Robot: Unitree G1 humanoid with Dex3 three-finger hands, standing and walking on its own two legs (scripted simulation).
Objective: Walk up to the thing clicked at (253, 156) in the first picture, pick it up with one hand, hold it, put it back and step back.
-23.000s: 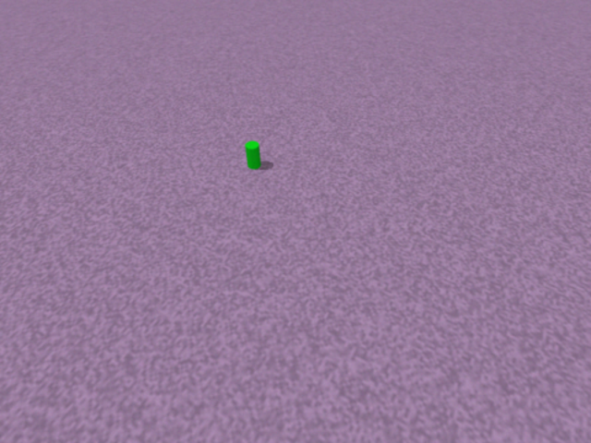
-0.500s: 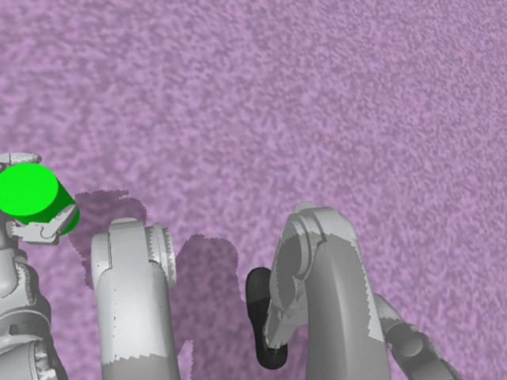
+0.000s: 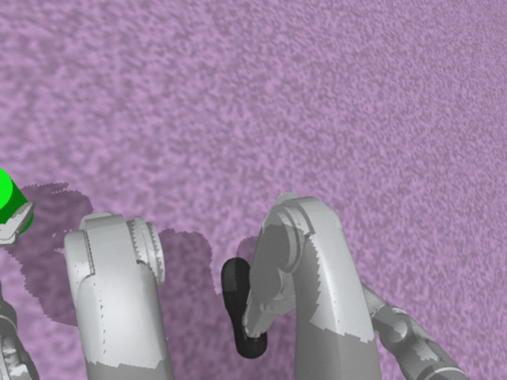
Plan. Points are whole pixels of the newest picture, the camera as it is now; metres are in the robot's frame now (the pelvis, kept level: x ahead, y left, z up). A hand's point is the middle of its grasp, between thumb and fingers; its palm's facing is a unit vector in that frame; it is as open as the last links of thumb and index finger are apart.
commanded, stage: lower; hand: left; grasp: from the side
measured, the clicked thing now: out of the picture +0.37 +0.30 -0.18
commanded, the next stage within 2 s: loosen in 0.64 s
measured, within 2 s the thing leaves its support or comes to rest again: rests again in 0.44 s
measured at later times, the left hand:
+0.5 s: hand out of the picture +0.37 +0.30 -0.18, palm faces +0.46 -0.89 -0.01, open 10.1 cm
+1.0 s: hand out of the picture +0.37 +0.30 -0.18, palm faces +0.46 -0.89 +0.00, open 10.6 cm
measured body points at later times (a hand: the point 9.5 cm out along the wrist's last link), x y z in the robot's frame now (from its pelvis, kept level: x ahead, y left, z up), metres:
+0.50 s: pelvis -0.01 +0.01 +0.00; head +0.21 +0.19 +0.34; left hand +0.34 +0.35 -0.18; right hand +0.17 -0.24 -0.04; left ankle +0.09 +0.12 -0.25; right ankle +0.14 -0.12 -0.25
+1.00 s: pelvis -0.01 +0.01 +0.00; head +0.20 +0.21 +0.34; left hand +0.34 +0.35 -0.18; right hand +0.17 -0.23 -0.03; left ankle +0.09 +0.12 -0.25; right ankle +0.14 -0.12 -0.25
